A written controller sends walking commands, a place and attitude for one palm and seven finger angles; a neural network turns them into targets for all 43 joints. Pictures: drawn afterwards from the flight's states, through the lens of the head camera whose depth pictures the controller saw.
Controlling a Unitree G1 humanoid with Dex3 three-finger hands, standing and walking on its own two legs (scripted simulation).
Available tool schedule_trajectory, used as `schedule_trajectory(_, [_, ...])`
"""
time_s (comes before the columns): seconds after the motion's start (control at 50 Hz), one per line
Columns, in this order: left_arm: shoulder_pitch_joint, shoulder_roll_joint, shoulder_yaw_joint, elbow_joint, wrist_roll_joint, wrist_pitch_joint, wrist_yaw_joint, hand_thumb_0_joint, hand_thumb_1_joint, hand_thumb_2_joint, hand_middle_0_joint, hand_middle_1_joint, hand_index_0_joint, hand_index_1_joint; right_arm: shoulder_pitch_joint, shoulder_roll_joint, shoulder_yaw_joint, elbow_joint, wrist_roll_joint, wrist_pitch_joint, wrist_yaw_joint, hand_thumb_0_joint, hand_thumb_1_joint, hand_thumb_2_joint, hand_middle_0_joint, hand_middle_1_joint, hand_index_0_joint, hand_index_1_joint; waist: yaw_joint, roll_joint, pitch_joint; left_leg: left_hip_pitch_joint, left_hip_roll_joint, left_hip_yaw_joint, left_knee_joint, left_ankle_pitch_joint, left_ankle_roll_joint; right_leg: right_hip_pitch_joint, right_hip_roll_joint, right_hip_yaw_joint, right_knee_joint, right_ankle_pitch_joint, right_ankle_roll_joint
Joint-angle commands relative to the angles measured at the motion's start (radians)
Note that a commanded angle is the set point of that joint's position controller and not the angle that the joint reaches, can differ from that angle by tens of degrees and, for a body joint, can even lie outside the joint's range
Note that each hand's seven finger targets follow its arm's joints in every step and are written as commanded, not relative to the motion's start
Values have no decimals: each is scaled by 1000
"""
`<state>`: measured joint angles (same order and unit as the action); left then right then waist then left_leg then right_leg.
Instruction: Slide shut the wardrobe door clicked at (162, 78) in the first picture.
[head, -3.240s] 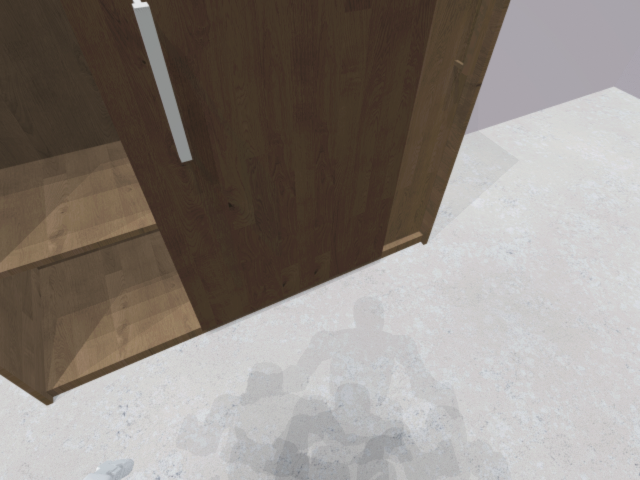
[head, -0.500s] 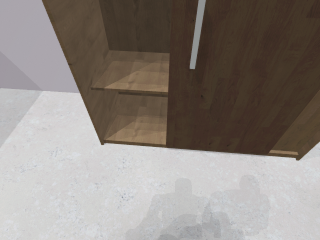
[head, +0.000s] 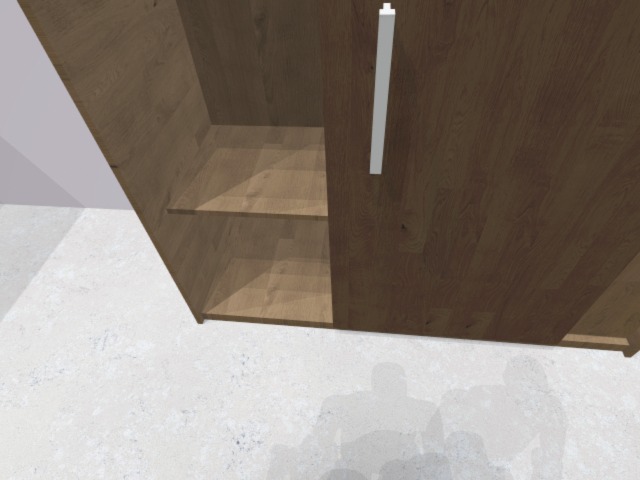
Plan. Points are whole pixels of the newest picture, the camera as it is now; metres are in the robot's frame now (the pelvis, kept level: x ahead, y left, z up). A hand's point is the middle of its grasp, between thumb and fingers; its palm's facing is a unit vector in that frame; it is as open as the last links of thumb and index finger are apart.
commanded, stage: take the last steps up to it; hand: right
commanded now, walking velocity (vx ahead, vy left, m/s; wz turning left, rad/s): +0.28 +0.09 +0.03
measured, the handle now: (380, 97) +0.68 -0.06 +0.14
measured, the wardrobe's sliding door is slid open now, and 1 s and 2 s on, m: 0.48 0.48 0.48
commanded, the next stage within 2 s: come to a stop and stand still in 0.28 s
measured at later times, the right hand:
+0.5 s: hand (423, 417) +0.25 -0.13 -0.16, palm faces +0.06 +0.98 -0.21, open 7.2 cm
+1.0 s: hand (460, 426) +0.25 -0.19 -0.17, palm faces +0.06 +0.97 -0.22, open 7.4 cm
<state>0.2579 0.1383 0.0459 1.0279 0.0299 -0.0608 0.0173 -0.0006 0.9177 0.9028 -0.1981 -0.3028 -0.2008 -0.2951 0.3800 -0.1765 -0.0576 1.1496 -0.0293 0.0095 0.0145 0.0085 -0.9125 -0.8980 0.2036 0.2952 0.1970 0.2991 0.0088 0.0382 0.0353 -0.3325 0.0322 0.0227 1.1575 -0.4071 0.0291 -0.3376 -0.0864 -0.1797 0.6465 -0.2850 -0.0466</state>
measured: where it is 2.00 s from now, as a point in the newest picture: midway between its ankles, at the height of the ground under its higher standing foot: outside the picture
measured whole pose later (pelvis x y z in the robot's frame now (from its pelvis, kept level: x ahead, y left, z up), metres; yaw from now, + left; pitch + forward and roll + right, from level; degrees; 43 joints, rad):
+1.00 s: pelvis +0.21 +0.02 +0.02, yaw +0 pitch +1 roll +2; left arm 0.11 0.13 0.03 0.96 0.01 0.01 0.04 0.00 0.91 0.90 -0.20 -0.30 -0.20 -0.30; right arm 0.20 -0.23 -0.07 1.01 -0.02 0.06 -0.03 0.00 -0.91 -0.90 0.20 0.30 0.20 0.30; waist -0.02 0.04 0.08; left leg -0.38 0.00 -0.04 1.05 -0.45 -0.06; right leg -0.29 -0.02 -0.11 0.46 -0.19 -0.08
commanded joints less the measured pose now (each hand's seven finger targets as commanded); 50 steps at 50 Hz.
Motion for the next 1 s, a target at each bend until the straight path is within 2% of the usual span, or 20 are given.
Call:
schedule_trajectory(0.0, [103,124,15,19,-3,-17,16,0,900,900,-200,-300,-200,-300,13,-2,-7,-86,-8,-21,9,0,-900,-900,200,300,200,300,-11,-140,52,-195,83,-11,11,140,-16,38,-238,278,-494,-116,-66])
schedule_trajectory(0.06, [112,126,19,29,-7,-16,14,0,900,900,-200,-300,-200,-300,0,5,-9,-99,-4,-12,9,0,-900,-900,200,300,200,300,-18,-126,58,-215,92,12,-114,194,-35,74,-218,199,-507,-24,-83])
schedule_trajectory(0.24, [186,126,34,65,5,1,9,0,900,900,-200,-300,-200,-300,-214,-12,-14,-174,1,-26,11,0,-900,-900,200,300,200,300,39,-130,97,-174,72,68,-483,184,-37,184,-229,170,-443,128,-111])
schedule_trajectory(0.28, [164,140,38,65,6,7,11,0,900,900,-200,-300,-200,-300,-180,-12,-17,-163,1,-33,10,0,-900,-900,200,300,200,300,19,-147,71,-75,47,94,-555,195,-26,185,-224,146,-373,163,-93])
schedule_trajectory(0.32, [169,125,33,74,-1,12,7,0,900,900,-200,-300,-200,-300,-34,-60,-28,-111,-2,-50,4,0,-900,-900,200,300,200,300,-44,-58,-16,191,9,113,-693,244,-5,131,-148,83,-160,216,-39])
schedule_trajectory(0.34, [185,85,26,73,-11,11,-4,0,900,900,-200,-300,-200,-300,75,-134,-41,-78,-6,-63,-8,0,-900,-900,200,300,200,300,-89,113,-94,387,152,-67,-751,216,46,-23,-73,8,80,90,0])
schedule_trajectory(0.36, [199,32,7,41,-18,10,-6,0,900,900,-200,-300,-200,-300,148,-221,-58,-64,1,-67,-18,0,-900,-900,200,300,200,300,-89,306,-151,508,361,-372,-849,312,143,-210,51,-2,369,-310,33])
schedule_trajectory(0.38, [164,69,8,35,-18,19,1,0,900,900,-200,-300,-200,-300,120,-206,-48,-73,13,-66,-28,0,-900,-900,200,300,200,300,-93,200,-167,417,385,-384,-884,381,188,-200,30,112,483,-328,27])
schedule_trajectory(0.4, [129,49,10,37,-19,24,6,0,900,900,-200,-300,-200,-300,14,-166,-39,-92,11,-64,-36,0,-900,-900,200,300,200,300,-59,170,-110,305,364,-326,-878,522,190,-184,3,145,514,-269,36])
schedule_trajectory(0.44, [135,20,-5,67,-21,46,15,0,900,900,-200,-300,-200,-300,-149,-83,-11,-128,7,-57,-54,0,-900,-900,200,300,200,300,6,13,-45,130,306,-127,-849,731,168,-70,-39,176,384,-192,61])
schedule_trajectory(0.48, [139,-8,-11,69,-28,72,17,0,900,900,-200,-300,-200,-300,-164,-92,-10,-141,-3,-45,-62,0,-900,-900,200,300,200,300,14,39,-46,94,281,-42,-799,874,158,-8,-7,143,221,-198,74])
schedule_trajectory(0.58, [74,55,13,5,-18,95,11,0,900,900,-200,-300,-200,-300,-154,-155,-35,-155,2,-12,-66,0,-900,-900,200,300,200,300,-14,107,-75,185,301,-60,-742,951,171,-44,41,122,132,-131,87])
schedule_trajectory(0.66, [89,84,23,-15,-14,95,5,0,900,900,-200,-300,-200,-300,-205,-163,-39,-184,9,5,-64,0,-900,-900,200,300,200,300,27,94,-94,102,248,-22,-650,715,95,119,29,117,-123,135,78])
schedule_trajectory(0.68, [98,127,27,-22,-8,85,5,0,900,900,-200,-300,-200,-300,-187,-131,-34,-195,13,11,-61,0,-900,-900,200,300,200,300,22,-26,-123,34,168,22,-562,517,33,217,-60,195,-191,437,40])
schedule_trajectory(0.7, [73,205,36,-51,-1,78,7,0,900,900,-200,-300,-200,-300,-139,-79,-22,-208,20,18,-60,0,-900,-900,200,300,200,300,5,-265,-134,-60,41,100,-417,126,-40,251,-262,395,-249,820,-65])
schedule_trajectory(0.72, [51,221,38,-58,-5,80,17,0,900,900,-200,-300,-200,-300,-155,-86,-14,-202,13,25,-67,0,-900,-900,200,300,200,300,27,-317,-137,-62,-35,29,-184,-236,-49,199,-315,446,-309,909,-137])
schedule_trajectory(0.74, [15,219,31,-74,-6,74,31,0,900,900,-200,-300,-200,-300,-158,-100,-17,-196,13,33,-67,0,-900,-900,200,300,200,300,14,-236,-111,-57,-22,-68,-66,-231,-41,125,-306,428,-297,863,-169])
schedule_trajectory(0.8, [-71,182,21,-104,-4,66,38,0,900,900,-200,-300,-200,-300,-106,-102,-30,-161,11,26,-59,0,-900,-900,200,300,200,300,-18,-133,-119,-167,-32,-101,87,-66,-69,234,-216,300,-247,848,-146])
schedule_trajectory(0.9, [-39,175,26,-90,-14,63,42,0,900,900,-200,-300,-200,-300,-102,-106,-25,-172,10,40,-52,0,-900,-900,200,300,200,300,0,-163,-139,-152,-21,-85,-47,-37,-93,322,-201,275,-264,776,-143])
schedule_trajectory(0.98, [-24,182,32,-74,-12,71,35,0,900,900,-200,-300,-200,-300,-108,-91,-14,-178,7,45,-47,0,-900,-900,200,300,200,300,13,-185,-121,-86,-13,-49,-218,-70,-80,301,-193,299,-320,511,-138])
